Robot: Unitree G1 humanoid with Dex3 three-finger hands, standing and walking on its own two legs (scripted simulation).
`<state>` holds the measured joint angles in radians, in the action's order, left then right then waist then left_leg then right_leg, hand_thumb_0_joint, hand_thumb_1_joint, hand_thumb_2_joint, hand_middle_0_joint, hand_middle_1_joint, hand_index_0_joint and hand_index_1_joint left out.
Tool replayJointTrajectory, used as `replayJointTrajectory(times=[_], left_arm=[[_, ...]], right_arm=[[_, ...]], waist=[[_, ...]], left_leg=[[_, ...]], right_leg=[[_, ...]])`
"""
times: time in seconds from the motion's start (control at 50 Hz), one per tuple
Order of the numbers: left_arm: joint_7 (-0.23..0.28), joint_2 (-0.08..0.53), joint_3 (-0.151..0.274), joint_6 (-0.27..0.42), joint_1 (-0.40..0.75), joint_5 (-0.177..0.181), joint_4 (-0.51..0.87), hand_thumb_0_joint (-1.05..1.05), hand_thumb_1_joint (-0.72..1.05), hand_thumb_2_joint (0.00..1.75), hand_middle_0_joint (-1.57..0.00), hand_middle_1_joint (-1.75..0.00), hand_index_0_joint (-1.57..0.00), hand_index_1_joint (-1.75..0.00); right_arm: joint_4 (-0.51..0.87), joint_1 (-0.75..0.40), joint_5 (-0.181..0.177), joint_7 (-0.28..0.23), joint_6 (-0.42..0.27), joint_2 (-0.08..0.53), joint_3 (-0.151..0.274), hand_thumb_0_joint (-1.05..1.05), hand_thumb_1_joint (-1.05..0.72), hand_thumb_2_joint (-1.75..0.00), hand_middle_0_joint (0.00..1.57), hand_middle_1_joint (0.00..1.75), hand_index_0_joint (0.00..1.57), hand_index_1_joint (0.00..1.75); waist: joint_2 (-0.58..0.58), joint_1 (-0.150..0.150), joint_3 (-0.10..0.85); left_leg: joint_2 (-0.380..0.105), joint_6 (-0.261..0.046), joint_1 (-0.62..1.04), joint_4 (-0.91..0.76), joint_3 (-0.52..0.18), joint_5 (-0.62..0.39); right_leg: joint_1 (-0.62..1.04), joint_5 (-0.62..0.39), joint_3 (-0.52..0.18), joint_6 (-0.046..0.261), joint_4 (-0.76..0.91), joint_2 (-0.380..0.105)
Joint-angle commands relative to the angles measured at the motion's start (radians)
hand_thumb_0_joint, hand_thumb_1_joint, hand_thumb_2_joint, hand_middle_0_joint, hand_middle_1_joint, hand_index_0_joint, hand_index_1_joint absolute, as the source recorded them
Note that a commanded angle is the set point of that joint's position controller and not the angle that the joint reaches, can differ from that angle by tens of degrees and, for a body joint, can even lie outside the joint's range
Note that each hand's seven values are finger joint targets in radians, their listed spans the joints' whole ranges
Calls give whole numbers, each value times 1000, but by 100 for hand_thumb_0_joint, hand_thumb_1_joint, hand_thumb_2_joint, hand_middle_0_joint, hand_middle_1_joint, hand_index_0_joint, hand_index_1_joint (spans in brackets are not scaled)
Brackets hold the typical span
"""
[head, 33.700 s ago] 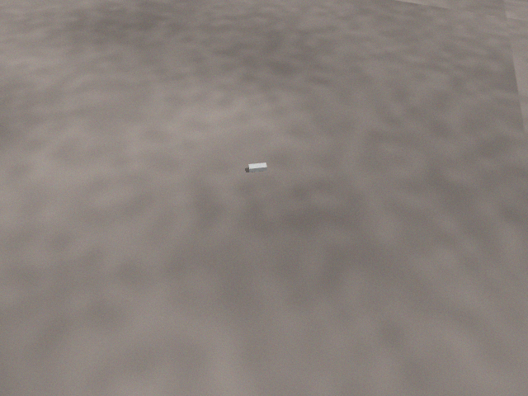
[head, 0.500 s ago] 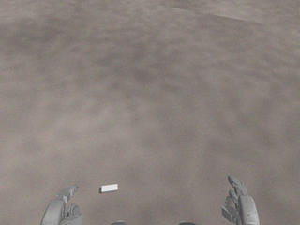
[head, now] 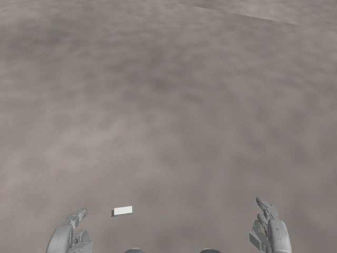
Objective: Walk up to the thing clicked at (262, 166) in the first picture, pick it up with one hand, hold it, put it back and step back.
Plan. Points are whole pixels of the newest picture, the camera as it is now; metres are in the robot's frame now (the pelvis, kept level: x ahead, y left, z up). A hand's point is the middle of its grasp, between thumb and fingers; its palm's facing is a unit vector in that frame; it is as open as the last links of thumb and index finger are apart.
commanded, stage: home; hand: left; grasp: from above
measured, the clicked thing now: (123, 211) +0.43 +0.23 -0.70
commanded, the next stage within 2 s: stand in 0.02 s
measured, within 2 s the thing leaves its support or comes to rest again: neither
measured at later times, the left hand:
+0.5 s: hand out of the picture +0.08 +0.24 -0.11, palm faces +0.04 -0.94 -0.34, open 7.4 cm
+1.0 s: hand out of the picture +0.03 +0.24 -0.10, palm faces +0.05 -0.95 -0.32, open 7.4 cm
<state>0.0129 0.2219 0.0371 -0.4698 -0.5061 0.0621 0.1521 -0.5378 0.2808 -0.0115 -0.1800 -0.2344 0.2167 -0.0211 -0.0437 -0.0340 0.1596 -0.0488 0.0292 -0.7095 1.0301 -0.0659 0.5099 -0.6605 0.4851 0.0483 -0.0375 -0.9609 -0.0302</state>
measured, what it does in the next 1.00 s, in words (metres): rises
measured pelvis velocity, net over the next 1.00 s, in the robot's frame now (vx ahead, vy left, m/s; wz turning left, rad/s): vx -0.01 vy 0.01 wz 0.01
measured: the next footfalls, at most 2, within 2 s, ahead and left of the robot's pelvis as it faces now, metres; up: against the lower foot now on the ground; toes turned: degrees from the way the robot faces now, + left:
none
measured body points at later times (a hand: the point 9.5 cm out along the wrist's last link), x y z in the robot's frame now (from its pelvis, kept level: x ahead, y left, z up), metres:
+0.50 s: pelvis -0.01 +0.00 +0.04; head +0.01 +0.01 +0.49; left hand +0.08 +0.29 -0.09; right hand +0.09 -0.28 -0.08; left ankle +0.00 +0.13 -0.68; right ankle +0.00 -0.15 -0.68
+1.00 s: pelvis -0.01 +0.01 +0.07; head -0.01 +0.01 +0.51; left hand +0.03 +0.29 -0.08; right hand +0.06 -0.27 -0.07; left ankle +0.00 +0.13 -0.68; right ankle +0.00 -0.15 -0.68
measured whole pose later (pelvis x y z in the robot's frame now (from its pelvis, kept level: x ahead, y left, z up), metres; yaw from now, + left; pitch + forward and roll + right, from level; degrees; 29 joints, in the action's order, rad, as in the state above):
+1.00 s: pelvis -0.01 +0.01 +0.07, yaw +1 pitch -4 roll +0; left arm 0.03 0.29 0.04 -0.01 -0.18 -0.03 -1.11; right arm -1.09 0.16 0.02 -0.02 0.00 0.28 0.04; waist 0.00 0.02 -0.07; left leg -0.01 0.01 -0.14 0.43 -0.03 0.22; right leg -0.11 0.22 0.04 -0.05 -0.40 -0.07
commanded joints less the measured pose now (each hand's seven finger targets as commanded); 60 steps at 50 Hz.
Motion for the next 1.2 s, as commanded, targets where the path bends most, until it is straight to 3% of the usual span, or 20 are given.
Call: replayJointTrajectory(times=[0.0,0.04,0.08,0.1,0.12,0.14,0.16,0.2,0.26,0.38,0.46,0.5,0.6,0.68,0.8,0.88,0.98,1.04,1.14,1.18], left_arm=[[12,109,53,58,30,-12,211,0,90,90,-20,-30,-20,-30],[13,112,53,59,40,-12,232,0,90,90,-20,-30,-20,-30],[14,105,59,53,-1,-12,159,0,90,90,-20,-30,-20,-30],[55,197,50,268,304,-129,-192,0,90,90,-20,-30,-20,-30],[52,207,70,337,206,-138,-348,0,90,90,-20,-30,-20,-30],[48,224,68,369,201,-139,-390,0,90,90,-20,-30,-20,-30],[41,228,62,390,231,-135,-414,0,90,90,-20,-30,-20,-30],[34,222,52,417,258,-125,-499,0,90,90,-20,-30,-20,-30],[32,215,61,428,277,-109,-613,0,90,90,-20,-30,-20,-30],[35,227,61,468,331,-112,-803,0,90,90,-20,-30,-20,-30],[32,215,58,475,317,-103,-905,0,90,90,-20,-30,-20,-30],[32,224,57,479,310,-102,-956,0,90,90,-20,-30,-20,-30],[31,233,49,480,313,-95,-1054,0,90,90,-20,-30,-20,-30],[30,238,43,483,333,-94,-1109,0,90,90,-20,-30,-20,-30],[29,239,37,483,335,-94,-1170,0,90,90,-20,-30,-20,-30],[30,250,36,488,342,-93,-1198,0,90,90,-20,-30,-20,-30],[26,252,31,488,351,-94,-1218,0,90,90,-20,-30,-20,-30],[26,256,30,490,363,-93,-1223,0,90,90,-20,-30,-20,-30],[23,265,28,489,372,-90,-1233,0,90,90,-20,-30,-20,-30],[22,271,29,492,371,-89,-1234,0,90,90,-20,-30,-20,-30]], right_arm=[[154,-60,6,-12,-56,126,53,0,-90,-90,20,30,20,30],[158,-59,6,-12,-51,122,52,0,-90,-90,20,30,20,30],[150,-60,5,-12,-52,126,52,0,-90,-90,20,30,20,30],[-95,-111,130,47,60,233,80,0,-90,-90,20,30,20,30],[-95,-109,123,78,98,233,95,0,-90,-90,20,30,20,30],[-88,-107,129,95,114,241,96,0,-90,-90,20,30,20,30],[-88,-89,129,108,126,241,95,0,-90,-90,20,30,20,30],[-131,-100,81,140,136,215,93,0,-90,-90,20,30,20,30],[-162,-139,59,157,148,226,109,0,-90,-90,20,30,20,30],[-249,-139,65,159,183,220,117,0,-90,-90,20,30,20,30],[-300,-141,64,155,188,236,117,0,-90,-90,20,30,20,30],[-323,-138,59,150,193,233,116,0,-90,-90,20,30,20,30],[-386,-128,48,144,202,246,112,0,-90,-90,20,30,20,30],[-428,-120,43,144,207,243,104,0,-90,-90,20,30,20,30],[-466,-138,40,146,212,252,103,0,-90,-90,20,30,20,30],[-486,-142,39,147,211,243,97,0,-90,-90,20,30,20,30],[-500,-155,37,152,217,256,97,0,-90,-90,20,30,20,30],[-508,-158,36,153,215,257,93,0,-90,-90,20,30,20,30],[-514,-169,35,155,218,268,90,0,-90,-90,20,30,20,30],[-518,-168,34,156,217,269,88,0,-90,-90,20,30,20,30]], waist=[[-26,-1,109],[-26,-2,130],[3,-2,82],[70,74,-148],[109,65,-59],[132,55,-39],[72,32,-51],[24,54,-15],[49,73,-8],[58,55,-83],[-6,66,-112],[19,64,-118],[28,55,-164],[30,46,-176],[15,49,-190],[46,51,-191],[40,49,-221],[32,48,-207],[24,44,-204],[42,48,-188]], left_leg=[[39,-29,120,-161,33,-273],[39,-29,125,-156,30,-301],[39,-33,105,-158,33,-271],[11,-79,106,-231,12,-430],[16,-86,176,-232,39,-457],[18,-91,218,-231,40,-454],[15,-91,235,-257,18,-429],[20,-94,297,-302,5,-402],[11,-87,361,-323,-4,-406],[8,-88,390,-399,-9,-298],[-28,-91,402,-497,-58,-321],[-24,-84,415,-504,-46,-355],[-31,-68,460,-580,-48,-340],[-36,-60,493,-628,-45,-365],[-42,-56,512,-690,-49,-322],[-43,-49,548,-685,-38,-410],[-40,-49,532,-711,-37,-331],[-47,-46,545,-715,-38,-385],[-48,-48,545,-725,-33,-344],[-49,-48,557,-719,-32,-387]], right_leg=[[62,-236,29,30,139,42],[71,-262,30,30,137,42],[62,-238,30,28,145,43],[236,-247,-42,80,189,-37],[275,-265,-102,113,214,-50],[274,-302,-115,123,214,-57],[244,-313,-109,116,214,-43],[320,-319,-89,93,204,-56],[302,-295,-87,79,248,-55],[328,-245,-102,71,359,-75],[391,-270,-68,60,375,-55],[430,-314,-78,61,414,-69],[468,-311,-84,59,504,-77],[504,-321,-81,51,552,-82],[534,-297,-72,42,606,-82],[545,-340,-76,39,626,-92],[536,-261,-76,36,661,-88],[551,-308,-73,37,659,-91],[554,-286,-75,36,671,-90],[564,-323,-79,39,674,-97]])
